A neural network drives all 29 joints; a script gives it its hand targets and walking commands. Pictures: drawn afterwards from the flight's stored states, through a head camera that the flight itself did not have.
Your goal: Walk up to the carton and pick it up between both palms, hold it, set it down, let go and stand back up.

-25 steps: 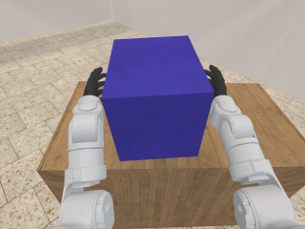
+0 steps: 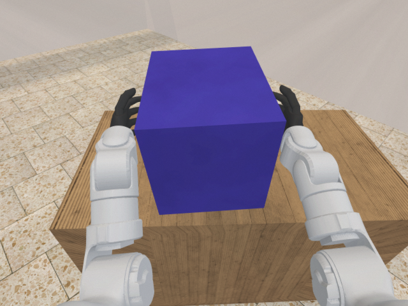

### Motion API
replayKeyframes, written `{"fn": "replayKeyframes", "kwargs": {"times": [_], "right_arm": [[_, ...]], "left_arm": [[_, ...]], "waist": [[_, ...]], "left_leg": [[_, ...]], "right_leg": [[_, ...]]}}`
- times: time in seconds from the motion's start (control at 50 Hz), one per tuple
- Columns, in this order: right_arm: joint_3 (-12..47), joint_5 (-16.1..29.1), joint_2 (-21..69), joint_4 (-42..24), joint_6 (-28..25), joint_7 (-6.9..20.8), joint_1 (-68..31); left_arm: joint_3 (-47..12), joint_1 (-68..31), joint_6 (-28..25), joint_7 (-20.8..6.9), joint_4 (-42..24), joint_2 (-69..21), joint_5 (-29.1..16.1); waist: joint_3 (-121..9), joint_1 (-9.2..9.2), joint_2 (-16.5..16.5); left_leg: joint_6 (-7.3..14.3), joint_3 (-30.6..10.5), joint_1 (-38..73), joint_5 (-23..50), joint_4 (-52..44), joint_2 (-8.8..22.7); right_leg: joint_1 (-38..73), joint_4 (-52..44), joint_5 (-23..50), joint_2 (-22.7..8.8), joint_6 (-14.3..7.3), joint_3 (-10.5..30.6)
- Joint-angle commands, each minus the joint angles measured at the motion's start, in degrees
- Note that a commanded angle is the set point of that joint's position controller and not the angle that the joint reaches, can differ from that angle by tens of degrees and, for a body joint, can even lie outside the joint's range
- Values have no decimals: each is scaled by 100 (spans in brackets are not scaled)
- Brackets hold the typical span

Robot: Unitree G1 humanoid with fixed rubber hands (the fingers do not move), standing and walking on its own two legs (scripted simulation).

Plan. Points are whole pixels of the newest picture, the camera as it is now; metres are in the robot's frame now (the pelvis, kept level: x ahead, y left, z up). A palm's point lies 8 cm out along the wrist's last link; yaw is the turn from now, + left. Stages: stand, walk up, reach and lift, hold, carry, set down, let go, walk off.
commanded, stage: hold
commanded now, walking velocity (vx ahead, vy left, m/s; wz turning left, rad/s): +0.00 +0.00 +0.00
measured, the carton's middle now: (206, 127) +0.42 -0.01 +0.16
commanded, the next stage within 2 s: none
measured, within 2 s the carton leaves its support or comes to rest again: neither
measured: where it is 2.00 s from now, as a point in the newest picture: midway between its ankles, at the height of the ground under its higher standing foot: outside the picture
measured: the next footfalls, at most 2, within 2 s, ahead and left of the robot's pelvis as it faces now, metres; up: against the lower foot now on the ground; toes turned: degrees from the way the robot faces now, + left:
none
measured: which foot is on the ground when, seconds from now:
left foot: down 0.00-1.00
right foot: down 0.00-1.00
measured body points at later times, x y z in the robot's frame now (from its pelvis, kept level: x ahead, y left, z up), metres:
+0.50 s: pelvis -0.01 -0.01 +0.00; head -0.06 +0.02 +0.45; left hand +0.37 +0.16 +0.20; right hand +0.37 -0.15 +0.21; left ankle +0.02 +0.12 -0.75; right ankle +0.02 -0.11 -0.75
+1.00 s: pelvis +0.00 +0.00 +0.00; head -0.04 +0.02 +0.45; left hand +0.38 +0.15 +0.20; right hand +0.37 -0.16 +0.20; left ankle +0.02 +0.12 -0.75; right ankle +0.02 -0.11 -0.75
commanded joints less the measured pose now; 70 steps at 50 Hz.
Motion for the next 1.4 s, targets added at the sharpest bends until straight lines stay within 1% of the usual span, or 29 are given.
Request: {"fn": "replayKeyframes", "kwargs": {"times": [0.0, 0.06, 0.14, 0.26, 0.28, 0.36, 0.38, 0.44, 0.46, 0.5, 0.52, 0.54, 0.58, 0.62, 0.7, 0.78, 0.8, 0.86, 0.92, 1.0, 1.04, 1.12, 1.18, 1.22, 1.28, 1.3, 1.32, 1.34, 1.38], "right_arm": [[2424, 638, 3235, -2097, -496, 706, -4753], [2465, 676, 3271, -2176, -508, 695, -4753], [2194, 529, 3109, -1644, -438, 741, -4894], [2284, 594, 3417, -2233, -636, 698, -5140], [2256, 608, 3322, -2026, -566, 681, -4949], [1833, 204, 3252, -1052, -383, 715, -4799], [1752, 243, 3220, -1024, -430, 704, -4867], [2055, 545, 3416, -1842, -651, 704, -5157], [2232, 594, 3475, -2087, -680, 691, -5296], [2220, 576, 3322, -1979, -643, 650, -5190], [2020, 436, 3223, -1364, -488, 642, -4737], [2109, 487, 3180, -1502, -548, 673, -4690], [1931, 471, 3155, -1259, -488, 720, -4823], [1870, 403, 3228, -1320, -535, 734, -4966], [2442, 776, 3352, -2241, -670, 714, -4956], [2065, 467, 3131, -1428, -492, 725, -4520], [2208, 502, 3108, -1803, -518, 745, -4653], [2343, 727, 3081, -2390, -611, 674, -4889], [2392, 695, 3298, -2360, -553, 681, -4997], [2240, 685, 3025, -1878, -374, 660, -4223], [2434, 842, 3132, -2382, -469, 667, -4560], [2326, 659, 3139, -2263, -414, 666, -4830], [2413, 723, 3281, -2093, -422, 697, -4737], [2381, 642, 3223, -2110, -429, 649, -4520], [2175, 464, 3163, -1725, -352, 687, -4742], [2232, 502, 3305, -2019, -490, 691, -4887], [2174, 473, 3219, -1945, -473, 694, -4692], [2290, 542, 3361, -2087, -480, 662, -4886], [2209, 613, 3261, -1905, -502, 656, -4892]], "left_arm": [[-2987, -3980, -549, -782, -1028, -2938, -1072], [-3001, -3719, -575, -706, -941, -3007, -1125], [-2562, -3725, -435, -838, -298, -2784, -857], [-3141, -4249, -683, -733, -1004, -3151, -1377], [-3144, -4068, -636, -727, -785, -3106, -1259], [-2221, -3891, -474, -938, 126, -2645, -727], [-2501, -4142, -535, -979, -103, -2746, -875], [-3093, -4443, -736, -818, -831, -3156, -1330], [-2913, -4269, -727, -758, -680, -3110, -1189], [-3017, -4075, -700, -716, -635, -3021, -1277], [-2671, -3841, -589, -777, -212, -2883, -987], [-2789, -3954, -640, -807, -581, -2877, -1097], [-2520, -3726, -480, -859, -73, -2914, -751], [-2588, -3994, -510, -901, -111, -2887, -894], [-3306, -4144, -730, -659, -1190, -3216, -1334], [-2737, -3808, -542, -740, -488, -2900, -1024], [-2757, -3531, -493, -780, -528, -2917, -998], [-3144, -3706, -500, -747, -928, -3203, -1231], [-2874, -3742, -509, -706, -784, -2953, -1104], [-2902, -3613, -452, -817, -989, -2930, -975], [-3338, -3949, -580, -716, -1601, -3239, -1316], [-2886, -3621, -450, -770, -764, -2930, -1091], [-2767, -3684, -456, -799, -861, -2901, -941], [-2892, -3602, -480, -798, -1011, -2939, -1074], [-2585, -3681, -454, -848, -343, -2748, -912], [-2739, -3821, -511, -823, -651, -2801, -1027], [-2913, -3921, -560, -824, -829, -3009, -1141], [-2914, -3882, -562, -796, -786, -2966, -1130], [-2926, -4029, -569, -786, -721, -3070, -1082]], "waist": [[-2714, -17, 400], [-2686, 77, 391], [-1935, 164, 229], [-3268, -12, 419], [-2886, -28, 563], [-1641, 125, 48], [-1846, -69, 266], [-3099, -82, 547], [-3060, 109, 418], [-2930, 20, 458], [-2196, -69, 368], [-2576, -30, 345], [-1786, 98, 437], [-1858, 32, 315], [-3336, -19, 763], [-2136, 3, 271], [-2334, 89, 203], [-2946, -139, 483], [-2684, 155, 285], [-2419, -109, 489], [-3120, -128, 517], [-2418, 80, 263], [-2338, 142, 323], [-2402, 29, 270], [-2086, 105, 171], [-2489, 158, 264], [-2618, -86, 261], [-2620, 48, 257], [-2593, -4, 478]], "left_leg": [[-136, 205, 431, 1540, -190, -293], [-118, 189, 463, 1750, -99, -291], [28, 264, -48, 619, -453, -253], [-122, 215, 388, 1591, -106, -317], [-118, 238, 291, 1311, -173, -332], [134, 354, -246, 127, -603, -294], [62, 312, -306, 141, -563, -291], [-125, 254, 282, 1266, -243, -324], [-81, 277, 340, 1536, -169, -307], [-118, 213, 291, 1633, -115, -316], [-101, 247, 224, 1322, -245, -318], [-89, 275, 248, 1394, -252, -325], [-23, 293, -86, 611, -454, -284], [32, 296, -197, 422, -530, -270], [-236, 191, 761, 2228, -17, -300], [-49, 162, 125, 1172, -322, -216], [-12, 227, 181, 1144, -333, -247], [-201, 206, 549, 1926, -81, -250], [-63, 215, 240, 1395, -190, -327], [-197, 219, 442, 1861, -172, -268], [-291, 122, 657, 2300, 6, -238], [-120, 216, 260, 1478, -201, -299], [-46, 264, 177, 1370, -274, -296], [-123, 224, 257, 1664, -142, -331], [22, 267, 106, 746, -399, -264], [-3, 273, 42, 926, -306, -288], [-73, 202, 265, 1244, -276, -268], [-48, 267, 191, 1283, -216, -314], [-107, 234, 274, 1220, -283, -315]], "right_leg": [[739, 57, 1253, 278, 316, -120], [713, 12, 1527, 273, 276, -65], [634, -161, 419, 215, 223, -77], [858, 23, 1345, 244, 271, -138], [753, -13, 1104, 223, 284, -95], [534, -241, 169, 50, 313, -14], [631, -177, 208, 79, 278, -58], [841, 12, 1062, 227, 256, -108], [836, 31, 1154, 256, 296, -107], [804, -7, 1358, 279, 266, -69], [680, -89, 1141, 225, 319, -93], [744, -68, 1186, 237, 285, -86], [627, -189, 324, 173, 240, -64], [700, -178, 314, 157, 244, -68], [849, 40, 1478, 331, 280, -99], [671, -100, 877, 225, 225, -46], [748, -108, 892, 234, 265, -61], [933, 2, 1510, 287, 226, -84], [831, -54, 1222, 248, 280, -47], [918, -18, 1409, 287, 265, -62], [939, 66, 1657, 358, 259, -83], [885, -105, 1211, 287, 279, -44], [860, -55, 1174, 194, 316, -33], [945, 16, 1582, 207, 297, -76], [591, -191, 708, 204, 259, -31], [752, -64, 853, 208, 281, -61], [814, -43, 1032, 253, 229, -135], [890, -47, 1175, 215, 283, -45], [756, -77, 994, 255, 270, -66]]}}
